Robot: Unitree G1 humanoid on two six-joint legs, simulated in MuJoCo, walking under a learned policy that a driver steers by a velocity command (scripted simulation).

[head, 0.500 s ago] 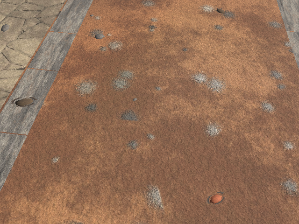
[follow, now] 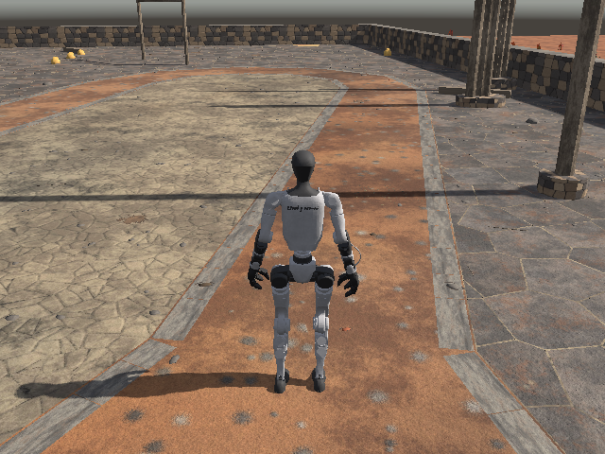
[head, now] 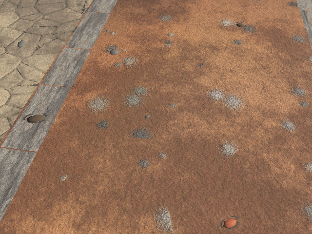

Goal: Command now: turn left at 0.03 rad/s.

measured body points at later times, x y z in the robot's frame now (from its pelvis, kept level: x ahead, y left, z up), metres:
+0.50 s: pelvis +0.03 +0.02 -0.01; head +0.02 +0.03 +0.44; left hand +0.01 +0.28 -0.16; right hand +0.04 -0.23 -0.15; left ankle +0.01 +0.11 -0.74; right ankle +0.00 -0.09 -0.75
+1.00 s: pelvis +0.26 +0.00 -0.03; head +0.29 -0.01 +0.42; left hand +0.44 +0.24 -0.14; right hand +0.16 -0.24 -0.18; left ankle +0.04 +0.11 -0.69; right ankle +0.35 -0.07 -0.75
